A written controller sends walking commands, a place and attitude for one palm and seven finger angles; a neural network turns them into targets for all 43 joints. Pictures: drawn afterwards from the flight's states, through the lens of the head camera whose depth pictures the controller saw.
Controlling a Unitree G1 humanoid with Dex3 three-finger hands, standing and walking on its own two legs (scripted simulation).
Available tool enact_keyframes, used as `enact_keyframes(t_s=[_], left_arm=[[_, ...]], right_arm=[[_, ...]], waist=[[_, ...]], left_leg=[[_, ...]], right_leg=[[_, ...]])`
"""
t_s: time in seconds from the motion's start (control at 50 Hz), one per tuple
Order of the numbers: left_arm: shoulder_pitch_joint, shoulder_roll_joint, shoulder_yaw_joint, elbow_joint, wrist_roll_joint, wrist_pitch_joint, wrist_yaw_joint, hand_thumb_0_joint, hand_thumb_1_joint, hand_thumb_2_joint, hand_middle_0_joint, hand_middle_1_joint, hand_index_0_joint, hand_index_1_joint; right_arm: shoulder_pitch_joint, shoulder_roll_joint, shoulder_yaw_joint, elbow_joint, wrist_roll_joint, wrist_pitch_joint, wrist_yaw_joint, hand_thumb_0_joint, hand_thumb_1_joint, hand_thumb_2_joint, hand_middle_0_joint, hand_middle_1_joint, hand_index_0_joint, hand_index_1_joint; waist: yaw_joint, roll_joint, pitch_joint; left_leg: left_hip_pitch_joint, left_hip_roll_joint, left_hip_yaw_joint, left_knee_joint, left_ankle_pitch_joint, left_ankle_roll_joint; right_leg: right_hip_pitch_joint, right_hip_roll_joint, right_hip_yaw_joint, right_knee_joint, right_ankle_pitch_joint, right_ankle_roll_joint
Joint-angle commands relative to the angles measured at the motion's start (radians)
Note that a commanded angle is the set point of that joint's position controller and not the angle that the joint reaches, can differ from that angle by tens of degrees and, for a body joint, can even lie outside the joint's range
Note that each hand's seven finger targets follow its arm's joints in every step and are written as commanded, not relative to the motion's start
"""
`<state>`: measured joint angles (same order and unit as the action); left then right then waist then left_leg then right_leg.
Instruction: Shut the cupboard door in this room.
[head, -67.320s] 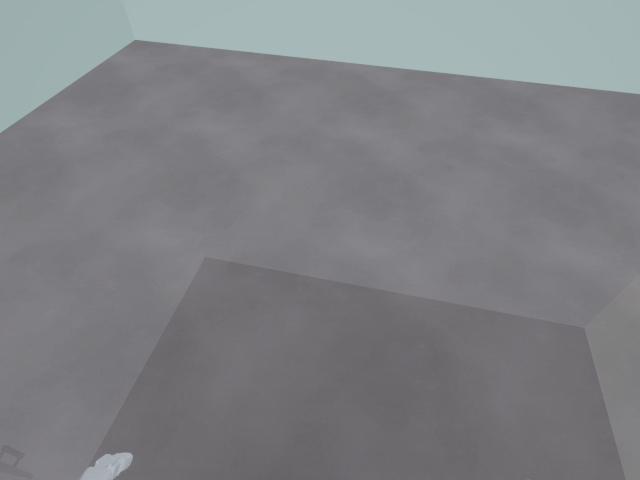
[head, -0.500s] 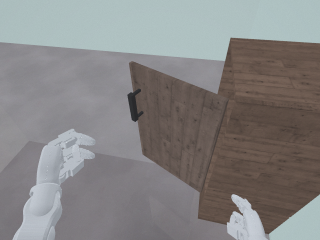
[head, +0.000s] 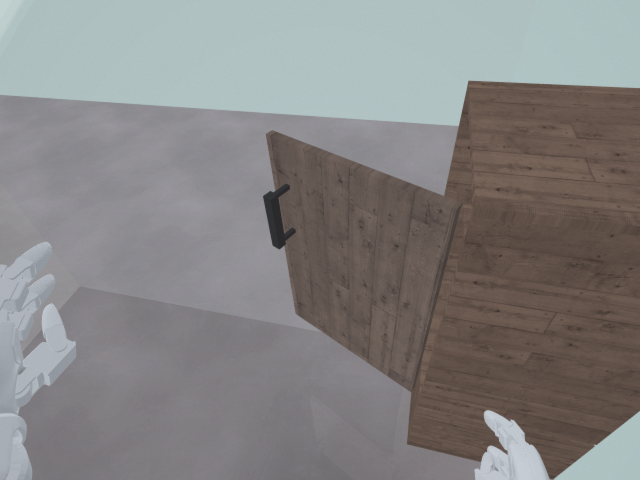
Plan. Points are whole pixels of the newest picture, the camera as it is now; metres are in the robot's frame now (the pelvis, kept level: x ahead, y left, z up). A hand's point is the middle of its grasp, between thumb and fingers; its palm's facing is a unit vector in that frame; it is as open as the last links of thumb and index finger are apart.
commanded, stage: draw the hand back to the body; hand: left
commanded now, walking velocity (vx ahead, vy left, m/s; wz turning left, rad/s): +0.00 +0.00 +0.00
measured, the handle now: (281, 216) +0.63 +0.18 -0.05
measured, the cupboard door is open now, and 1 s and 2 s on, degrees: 65 65 65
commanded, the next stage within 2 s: step back with the hand held close in 0.20 s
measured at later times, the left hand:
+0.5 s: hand (93, 341) +0.20 +0.26 +0.15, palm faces +0.40 -0.79 -0.46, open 7.4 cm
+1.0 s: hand (16, 407) +0.13 +0.29 +0.14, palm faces +0.42 -0.77 -0.47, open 7.4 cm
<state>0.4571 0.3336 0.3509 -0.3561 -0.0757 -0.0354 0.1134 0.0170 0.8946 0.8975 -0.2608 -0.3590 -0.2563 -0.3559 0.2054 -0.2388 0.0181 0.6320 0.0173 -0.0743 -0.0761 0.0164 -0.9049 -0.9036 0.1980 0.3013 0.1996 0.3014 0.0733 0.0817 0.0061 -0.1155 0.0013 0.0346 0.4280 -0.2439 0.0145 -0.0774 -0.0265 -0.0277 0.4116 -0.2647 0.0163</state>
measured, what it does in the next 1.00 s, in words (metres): shifts its weight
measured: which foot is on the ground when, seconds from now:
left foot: down 0.00-1.00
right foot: down 0.00-1.00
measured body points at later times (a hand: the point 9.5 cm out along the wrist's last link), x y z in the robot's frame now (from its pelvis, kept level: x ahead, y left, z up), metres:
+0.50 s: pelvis +0.00 +0.00 +0.00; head +0.00 -0.03 +0.45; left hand +0.17 +0.30 +0.17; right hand +0.18 -0.24 -0.09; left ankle +0.00 +0.11 -0.74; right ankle -0.02 -0.13 -0.74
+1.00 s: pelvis -0.07 +0.02 -0.01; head -0.07 +0.03 +0.44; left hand +0.10 +0.33 +0.17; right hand +0.10 -0.22 -0.09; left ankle +0.00 +0.11 -0.74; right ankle -0.02 -0.13 -0.74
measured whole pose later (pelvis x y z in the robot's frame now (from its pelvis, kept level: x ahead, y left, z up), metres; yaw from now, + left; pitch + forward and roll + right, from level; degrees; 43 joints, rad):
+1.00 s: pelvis -0.07 +0.02 -0.01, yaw +0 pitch +0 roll -2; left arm 0.54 0.41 0.42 -0.44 -0.04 -0.18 0.13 0.02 0.89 0.90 -0.21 -0.30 -0.21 -0.30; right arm 0.21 -0.22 0.00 0.54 0.01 -0.01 -0.09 0.01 -0.90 -0.90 0.20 0.30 0.20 0.30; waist 0.01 0.02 0.01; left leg -0.38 0.00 0.05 0.59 -0.21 0.06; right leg -0.33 -0.02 0.00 0.54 -0.21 0.05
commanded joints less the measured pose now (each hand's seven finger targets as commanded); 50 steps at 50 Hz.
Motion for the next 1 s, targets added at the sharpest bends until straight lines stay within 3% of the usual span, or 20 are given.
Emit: enact_keyframes(t_s=[0.0,0.04,0.06,0.12,0.26,0.3,0.32,0.34,0.36,0.4,0.5,0.56,0.62,0.72,0.76,0.78,0.86,0.9,0.96,0.98], left_arm=[[-0.136,0.215,0.096,-0.221,0.003,-0.071,0.011,0.0,0.9,0.9,-0.2,-0.3,-0.2,-0.3],[-0.132,0.234,0.114,-0.284,0.007,-0.081,0.016,0.0,0.9,0.9,-0.2,-0.3,-0.2,-0.3],[-0.12,0.263,0.138,-0.281,0.006,-0.081,0.018,0.0,0.9,0.9,-0.2,-0.3,-0.2,-0.3],[-0.096,0.235,0.121,-0.296,0.008,-0.083,0.02,0.0,0.9,0.9,-0.2,-0.3,-0.2,-0.3],[-0.063,0.198,0.112,-0.165,-0.006,-0.072,0.001,0.0,0.9,0.9,-0.2,-0.3,-0.2,-0.3],[-0.067,0.192,0.105,-0.167,-0.008,-0.074,-0.004,0.0,0.9,0.9,-0.2,-0.3,-0.2,-0.3],[-0.18,0.291,0.189,-0.233,-0.001,-0.123,0.002,0.0,0.9,0.9,-0.2,-0.3,-0.2,-0.3],[-0.089,0.243,0.15,-0.154,-0.003,-0.134,-0.001,0.0,0.9,0.9,-0.2,-0.3,-0.2,-0.3],[-0.086,0.257,0.156,-0.17,0.003,-0.144,-0.002,0.0,0.9,0.9,-0.2,-0.3,-0.2,-0.3],[-0.037,0.234,0.133,-0.188,0.008,-0.163,-0.002,0.0,0.9,0.9,-0.2,-0.3,-0.2,-0.3],[0.02,0.271,0.171,-0.28,0.003,-0.179,0.012,0.0,0.9,0.9,-0.2,-0.3,-0.2,-0.3],[0.057,0.319,0.221,-0.31,-0.002,-0.175,0.022,0.0,0.9,0.9,-0.2,-0.3,-0.2,-0.3],[0.086,0.294,0.207,-0.314,-0.009,-0.166,0.025,0.0,0.9,0.9,-0.2,-0.3,-0.2,-0.3],[0.118,0.276,0.201,-0.272,-0.009,-0.167,0.027,0.0,0.9,0.9,-0.2,-0.3,-0.2,-0.3],[0.122,0.291,0.222,-0.26,-0.003,-0.173,0.031,0.0,0.9,0.9,-0.2,-0.3,-0.2,-0.3],[0.117,0.262,0.193,-0.257,-0.003,-0.174,0.029,0.0,0.9,0.9,-0.2,-0.3,-0.2,-0.3],[0.061,0.288,0.219,-0.281,0.018,-0.201,0.037,0.0,0.9,0.9,-0.2,-0.3,-0.2,-0.3],[0.033,0.264,0.198,-0.291,0.028,-0.214,0.038,0.0,0.9,0.9,-0.2,-0.3,-0.2,-0.3],[-0.028,0.291,0.224,-0.346,0.048,-0.237,0.042,0.0,0.9,0.9,-0.2,-0.3,-0.2,-0.3],[-0.031,0.266,0.207,-0.351,0.049,-0.242,0.041,0.0,0.9,0.9,-0.2,-0.3,-0.2,-0.3]], right_arm=[[-0.144,-0.096,-0.036,-0.17,-0.001,-0.072,-0.019,0.0,-0.9,-0.9,0.2,0.3,0.2,0.3],[-0.145,-0.091,-0.036,-0.173,-0.003,-0.085,-0.019,0.0,-0.9,-0.9,0.2,0.3,0.2,0.3],[-0.149,-0.091,-0.034,-0.166,-0.006,-0.091,-0.02,0.0,-0.9,-0.9,0.2,0.3,0.2,0.3],[-0.147,-0.078,-0.027,-0.165,-0.005,-0.102,-0.018,0.0,-0.9,-0.9,0.2,0.3,0.2,0.3],[-0.141,-0.086,-0.035,-0.159,0.001,-0.082,-0.013,0.0,-0.9,-0.9,0.2,0.3,0.2,0.3],[-0.137,-0.086,-0.037,-0.166,0.002,-0.076,-0.013,0.0,-0.9,-0.9,0.2,0.3,0.2,0.3],[-0.144,-0.112,-0.043,-0.192,0.005,-0.054,-0.007,0.0,-0.9,-0.9,0.2,0.3,0.2,0.3],[-0.148,-0.102,-0.043,-0.177,0.002,-0.042,-0.01,0.0,-0.9,-0.9,0.2,0.3,0.2,0.3],[-0.153,-0.099,-0.045,-0.176,-0.003,-0.037,-0.008,0.0,-0.9,-0.9,0.2,0.3,0.2,0.3],[-0.14,-0.096,-0.053,-0.177,-0.006,-0.023,-0.004,0.0,-0.9,-0.9,0.2,0.3,0.2,0.3],[-0.133,-0.107,-0.07,-0.207,-0.008,0.014,-0.015,0.0,-0.9,-0.9,0.2,0.3,0.2,0.3],[-0.132,-0.113,-0.074,-0.223,-0.011,0.037,-0.025,0.0,-0.9,-0.9,0.2,0.3,0.2,0.3],[-0.122,-0.112,-0.075,-0.243,-0.005,0.057,-0.027,0.0,-0.9,-0.9,0.2,0.3,0.2,0.3],[-0.113,-0.122,-0.08,-0.248,-0.003,0.064,-0.026,0.0,-0.9,-0.9,0.2,0.3,0.2,0.3],[-0.116,-0.131,-0.083,-0.244,-0.005,0.058,-0.028,0.0,-0.9,-0.9,0.2,0.3,0.2,0.3],[-0.11,-0.123,-0.077,-0.248,-0.001,0.057,-0.027,0.0,-0.9,-0.9,0.2,0.3,0.2,0.3],[-0.116,-0.139,-0.077,-0.252,-0.001,0.036,-0.03,0.0,-0.9,-0.9,0.2,0.3,0.2,0.3],[-0.111,-0.135,-0.072,-0.254,0.0,0.024,-0.03,0.0,-0.9,-0.9,0.2,0.3,0.2,0.3],[-0.104,-0.148,-0.076,-0.245,-0.009,-0.003,-0.034,0.0,-0.9,-0.9,0.2,0.3,0.2,0.3],[-0.097,-0.139,-0.073,-0.241,-0.009,-0.012,-0.034,0.0,-0.9,-0.9,0.2,0.3,0.2,0.3]], waist=[[-0.014,-0.049,-0.062],[-0.005,-0.006,-0.125],[0.001,-0.002,-0.113],[-0.003,0.053,-0.09],[-0.012,-0.065,0.036],[-0.014,-0.067,0.008],[-0.047,-0.064,0.014],[-0.055,-0.111,-0.003],[-0.049,-0.123,0.0],[-0.054,-0.11,-0.059],[-0.058,-0.041,-0.201],[-0.054,-0.021,-0.24],[-0.059,-0.017,-0.231],[-0.063,-0.013,-0.18],[-0.059,0.007,-0.164],[-0.066,-0.004,-0.145],[-0.065,0.03,-0.094],[-0.07,0.037,-0.067],[-0.067,0.094,-0.073],[-0.069,0.099,-0.076]], left_leg=[[0.028,0.01,-0.009,-0.073,0.127,0.024],[0.047,0.005,-0.006,-0.059,0.18,0.022],[0.041,0.001,-0.003,-0.056,0.18,0.021],[0.035,0.002,-0.001,-0.055,0.211,0.012],[0.003,0.013,0.004,-0.076,0.165,0.013],[0.014,0.014,0.009,-0.074,0.158,0.017],[-0.045,0.026,-0.002,-0.01,0.093,0.033],[-0.038,0.019,-0.009,0.022,0.076,0.033],[-0.044,0.012,-0.008,0.032,0.079,0.031],[-0.048,0.015,-0.001,0.045,0.108,0.027],[-0.008,0.041,-0.004,0.015,0.359,0.023],[-0.008,0.054,-0.011,0.02,0.502,0.022],[-0.053,0.07,-0.02,0.01,0.528,0.02],[-0.176,0.09,-0.045,-0.038,0.36,0.024],[-0.252,0.1,-0.06,-0.066,0.235,0.038],[-0.295,0.103,-0.065,-0.077,0.171,0.04],[-0.527,0.12,-0.112,-0.152,-0.218,0.073],[-0.624,0.135,-0.132,-0.174,-0.367,0.09],[-0.707,0.173,-0.181,-0.213,-0.485,0.11],[-0.722,0.182,-0.182,-0.21,-0.495,0.112]], right_leg=[[-0.045,0.025,-0.002,-0.079,0.116,-0.019],[-0.005,0.024,-0.002,-0.058,0.175,-0.022],[-0.006,0.025,0.001,-0.072,0.181,-0.022],[-0.008,0.026,-0.004,-0.06,0.213,-0.026],[-0.068,0.034,-0.003,-0.103,0.156,-0.017],[-0.063,0.03,0.001,-0.097,0.147,-0.013],[-0.135,-0.029,0.088,-0.152,0.175,-0.018],[-0.162,-0.056,0.109,-0.167,0.16,-0.024],[-0.168,-0.068,0.116,-0.176,0.185,-0.026],[-0.153,-0.081,0.108,-0.142,0.224,-0.03],[-0.059,-0.04,0.044,-0.013,0.471,-0.01],[-0.028,-0.021,0.026,0.037,0.566,-0.002],[-0.014,-0.006,0.02,0.07,0.557,0.003],[-0.014,0.009,0.023,0.082,0.417,0.008],[0.013,0.021,0.03,0.093,0.364,0.012],[0.018,0.02,0.031,0.101,0.336,0.012],[0.112,0.042,0.045,0.153,0.229,0.017],[0.138,0.051,0.05,0.19,0.179,0.019],[0.183,0.082,0.039,0.267,0.137,0.025],[0.189,0.083,0.033,0.293,0.134,0.025]])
